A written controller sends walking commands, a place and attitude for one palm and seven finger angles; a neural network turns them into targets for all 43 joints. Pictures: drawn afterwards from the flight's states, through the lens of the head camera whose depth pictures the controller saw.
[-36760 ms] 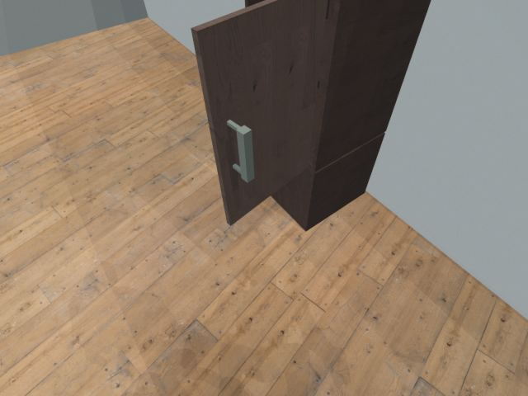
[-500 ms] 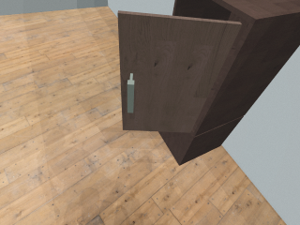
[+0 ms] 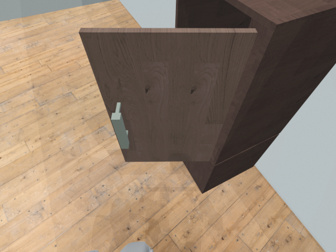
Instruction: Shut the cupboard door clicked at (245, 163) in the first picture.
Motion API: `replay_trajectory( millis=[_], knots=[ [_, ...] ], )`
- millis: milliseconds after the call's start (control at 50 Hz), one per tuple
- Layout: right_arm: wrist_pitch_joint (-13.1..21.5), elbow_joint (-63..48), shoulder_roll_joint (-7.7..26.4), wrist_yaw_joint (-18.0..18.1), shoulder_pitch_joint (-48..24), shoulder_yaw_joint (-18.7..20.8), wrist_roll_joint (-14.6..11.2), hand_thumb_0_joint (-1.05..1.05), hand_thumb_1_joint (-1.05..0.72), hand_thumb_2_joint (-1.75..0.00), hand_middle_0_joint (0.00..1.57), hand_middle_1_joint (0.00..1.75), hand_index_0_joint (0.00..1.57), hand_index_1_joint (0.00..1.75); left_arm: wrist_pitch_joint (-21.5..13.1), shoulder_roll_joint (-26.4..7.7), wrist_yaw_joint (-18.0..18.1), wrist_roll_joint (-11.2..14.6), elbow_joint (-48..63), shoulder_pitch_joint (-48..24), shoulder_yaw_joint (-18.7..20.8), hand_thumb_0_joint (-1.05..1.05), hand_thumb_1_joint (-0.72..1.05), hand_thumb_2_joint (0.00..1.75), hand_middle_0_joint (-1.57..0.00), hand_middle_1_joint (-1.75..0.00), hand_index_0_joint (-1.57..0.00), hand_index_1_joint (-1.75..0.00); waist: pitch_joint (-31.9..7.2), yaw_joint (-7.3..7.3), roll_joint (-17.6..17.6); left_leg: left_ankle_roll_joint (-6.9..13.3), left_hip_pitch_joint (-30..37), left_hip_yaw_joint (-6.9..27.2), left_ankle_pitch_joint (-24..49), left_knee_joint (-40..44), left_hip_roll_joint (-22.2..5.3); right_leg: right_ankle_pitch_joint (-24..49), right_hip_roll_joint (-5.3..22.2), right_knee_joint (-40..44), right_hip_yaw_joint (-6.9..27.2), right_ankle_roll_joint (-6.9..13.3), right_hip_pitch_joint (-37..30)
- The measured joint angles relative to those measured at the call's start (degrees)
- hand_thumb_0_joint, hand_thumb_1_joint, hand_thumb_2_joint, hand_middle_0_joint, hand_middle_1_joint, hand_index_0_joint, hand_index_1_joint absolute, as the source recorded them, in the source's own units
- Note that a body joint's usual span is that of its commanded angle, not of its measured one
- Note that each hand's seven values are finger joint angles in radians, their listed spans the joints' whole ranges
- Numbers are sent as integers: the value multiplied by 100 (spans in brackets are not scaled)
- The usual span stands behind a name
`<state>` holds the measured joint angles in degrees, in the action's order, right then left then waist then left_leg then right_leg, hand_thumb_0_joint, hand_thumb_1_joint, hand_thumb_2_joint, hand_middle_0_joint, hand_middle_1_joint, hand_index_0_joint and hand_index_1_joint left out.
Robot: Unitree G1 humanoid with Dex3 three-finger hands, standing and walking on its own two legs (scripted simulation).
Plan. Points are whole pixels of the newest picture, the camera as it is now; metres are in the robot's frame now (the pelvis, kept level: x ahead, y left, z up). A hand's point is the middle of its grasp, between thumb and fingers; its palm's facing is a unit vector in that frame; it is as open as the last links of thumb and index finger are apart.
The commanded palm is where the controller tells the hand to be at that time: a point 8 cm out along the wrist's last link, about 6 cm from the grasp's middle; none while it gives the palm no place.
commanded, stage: come to a stop and stand still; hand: left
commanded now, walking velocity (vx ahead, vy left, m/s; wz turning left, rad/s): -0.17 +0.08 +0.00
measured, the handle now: (122, 126) +0.46 +0.17 -0.04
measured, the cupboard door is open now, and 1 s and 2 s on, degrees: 64 64 64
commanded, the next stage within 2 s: look again from close up in 0.92 s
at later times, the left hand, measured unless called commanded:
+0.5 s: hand out of the picture +0.00 +0.26 -0.18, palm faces +0.02 -0.98 -0.20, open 7.4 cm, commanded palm none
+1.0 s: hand out of the picture -0.06 +0.17 -0.18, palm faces +0.03 -0.99 -0.12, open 7.4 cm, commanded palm none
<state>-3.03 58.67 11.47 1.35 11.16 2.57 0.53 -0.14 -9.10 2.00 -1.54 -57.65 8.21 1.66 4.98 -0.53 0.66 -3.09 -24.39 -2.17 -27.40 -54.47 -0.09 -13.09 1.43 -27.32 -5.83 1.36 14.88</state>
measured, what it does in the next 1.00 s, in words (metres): steps on the spot: left foot, then right foot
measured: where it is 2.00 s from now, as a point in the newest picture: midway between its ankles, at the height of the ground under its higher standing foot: outside the picture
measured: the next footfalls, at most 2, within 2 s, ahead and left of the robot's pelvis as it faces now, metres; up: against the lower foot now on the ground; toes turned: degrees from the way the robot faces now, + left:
left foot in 0.18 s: +0.03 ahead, +0.13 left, +0.00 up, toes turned +2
right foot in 0.72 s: -0.01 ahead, -0.11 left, +0.00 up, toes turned -3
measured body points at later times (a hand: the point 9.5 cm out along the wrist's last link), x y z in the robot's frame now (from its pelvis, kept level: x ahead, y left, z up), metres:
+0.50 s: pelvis -0.02 +0.05 +0.01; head +0.00 +0.10 +0.45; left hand +0.00 +0.31 -0.16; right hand +0.05 -0.18 -0.12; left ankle +0.02 +0.12 -0.74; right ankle -0.09 -0.13 -0.67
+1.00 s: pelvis -0.04 +0.02 +0.00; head -0.03 +0.04 +0.45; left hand -0.06 +0.22 -0.17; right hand -0.10 -0.19 -0.15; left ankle -0.01 +0.13 -0.74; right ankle -0.11 -0.10 -0.74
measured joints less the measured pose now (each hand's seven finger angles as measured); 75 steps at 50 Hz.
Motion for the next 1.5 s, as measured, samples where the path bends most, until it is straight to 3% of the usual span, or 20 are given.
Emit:
replay_trajectory(
  millis=[60, 120, 160, 180, 240, 300, 360, 540, 640, 680, 720, 780, 860, 920, 1020, 1080, 1140, 1280, 1500],
  knots=[
    [-47, -189, 22, -35, -298, 32, 17, 1, -91, -90, 20, 30, 20, 30, 56, -63, 25, -22, 22, 35, 43, -1, 93, 89, -20, -30, -20, -30, 17, 97, -60, -13, -119, 25, 119, 113, 85, 1, 49, 35, -17, -51, -44],
    [-21, -369, 14, -61, -504, 39, 13, 1, -91, -90, 20, 30, 20, 30, 111, -182, 21, -42, 44, 107, 93, 0, 92, 89, -20, -30, -20, -30, 13, 163, -166, 13, 51, 42, 336, 759, 74, -57, 128, -58, -29, -138, -31],
    [38, -465, 5, -77, -564, 21, 18, 0, -91, -90, 20, 30, 20, 30, 151, -280, 13, -32, 53, 186, 122, 0, 92, 89, -20, -30, -20, -30, -12, 185, -243, 52, 395, 31, 956, 1629, 23, -171, 184, -267, -26, -226, 27],
    [85, -517, 29, -90, -548, 6, 31, 0, -91, -90, 20, 30, 20, 30, 183, -312, 12, -16, 68, 245, 127, 0, 92, 89, -20, -30, -20, -30, -61, 189, -215, 202, 560, 38, 1431, 2021, -51, -267, 169, -438, -50, -274, 94],
    [129, -556, -60, -48, -593, -79, 90, 0, -90, -90, 20, 30, 20, 30, 332, -470, 48, 18, 72, 288, 151, 0, 91, 89, -20, -30, -20, -30, -14, 250, -384, 644, 591, -71, 1179, 1940, 23, -1466, 52, -1684, 378, -256, 483],
    [154, -600, -142, 50, -566, -176, 109, 0, -90, -90, 20, 30, 20, 30, 406, -552, 36, 24, 58, 340, 177, 0, 91, 89, -20, -30, -20, -30, 0, 241, -382, 719, 684, -80, 1254, 2206, 0, -1596, -217, -2985, 737, -280, 838],
    [195, -560, -221, 99, -489, -241, 88, 0, -90, -90, 20, 30, 20, 30, 403, -595, 0, 34, 37, 428, 189, 0, 91, 89, -20, -30, -19, -30, -32, 229, -376, 743, 770, -104, 1502, 2553, -6, -1298, -275, -3404, 878, -354, 896],
    [202, -172, -301, 96, 7, -149, 95, 0, -91, -90, 21, 30, 21, 30, 496, -510, -123, 3, -150, 611, 154, 0, 91, 90, -20, -30, -19, -30, -257, 8, -249, 735, 799, -136, 1962, 3118, -110, -1212, -64, -2279, 813, -326, 264],
    [155, 163, -171, 42, 412, -46, 127, 0, -91, -90, 21, 30, 21, 30, 410, -345, -137, 29, -228, 568, 65, 0, 91, 90, -20, -30, -19, -30, -393, -149, -180, 652, 788, -79, 2209, 3363, -86, -1176, -76, -978, 609, -143, -329],
    [123, 310, -144, 31, 578, -12, 110, 0, -91, -90, 21, 30, 21, 30, 320, -280, -128, 38, -244, 610, 35, 0, 91, 90, -20, -30, -19, -30, -460, -155, -214, 590, 788, -98, 2267, 3402, -26, -856, -97, -141, 498, -65, -712],
    [88, 426, -152, 22, 713, 4, 76, 0, -91, -90, 21, 30, 20, 30, 209, -245, -97, 27, -276, 706, 17, 0, 91, 90, -20, -30, -19, -30, -546, -118, -382, 472, 664, -217, 2070, 3208, 127, -762, 4, 582, 607, 67, -969],
    [22, 561, -78, -11, 905, 1, 90, 1, -91, -90, 20, 30, 20, 30, 180, -21, -81, 23, -455, 852, -60, 0, 91, 89, -20, -30, -19, -30, -605, -125, -180, 291, 611, -88, 1388, 2716, 92, -386, -55, 604, 579, -57, -1035],
    [152, 621, -104, -50, 1127, -71, 89, 1, -91, -90, 20, 30, 20, 30, 56, 159, -83, 53, -609, 1070, -133, 0, 91, 89, -20, -30, -20, -30, -623, -108, -61, 244, 826, 19, 1504, 2579, -41, -394, -153, 572, 590, -129, -1098],
    [220, 700, -215, -16, 1169, -126, 82, 1, -91, -90, 20, 30, 20, 30, 42, 233, -69, 67, -699, 1071, -136, 0, 91, 89, -20, -30, -20, -30, -531, -134, -76, 354, 945, 103, 1506, 2653, -42, -568, -164, 351, 506, -145, -1059],
    [333, 771, -486, 57, 1035, -241, 41, 1, -90, -90, 20, 30, 20, 30, 78, 250, -26, 100, -762, 982, -130, 0, 91, 89, -20, -30, -20, -30, -345, -36, -294, 421, 1042, 32, 1548, 2768, 67, -636, -45, 258, 557, -182, -1051],
    [342, 554, -473, 16, 837, -301, 41, 1, -90, -90, 20, 30, 20, 30, -147, 331, 96, 38, -675, 1018, -206, 0, 91, 89, -20, -30, -20, -30, -240, -12, -104, 435, 779, 51, 1387, 2391, -66, -562, -170, 287, 557, -212, -963],
    [419, 329, -461, 87, 699, -299, 88, 2, -92, -90, 20, 30, 20, 30, -212, 300, 133, 42, -585, 1087, -235, 0, 91, 89, -20, -30, -20, -30, -232, -88, -117, 498, 697, 22, 1297, 2204, -5, -692, -105, -25, 572, -254, -829],
    [367, 139, -239, 58, 497, -208, 44, 3, -94, -90, 20, 30, 20, 30, -60, 98, 140, 7, -346, 1056, -216, 0, 91, 89, -20, -30, -20, -30, -378, 13, -112, 631, 657, 4, 1235, 1994, 122, -834, 25, -288, 566, -351, -789],
    [313, -133, -191, -79, 226, -212, 40, 1, -91, -90, 20, 30, 20, 30, 28, -258, 56, -18, -115, 1253, -202, 0, 91, 89, -20, -30, -19, -30, -573, 120, -216, 708, 701, -86, 1673, 2553, 244, -576, 148, -90, 639, -308, -648]
  ],
)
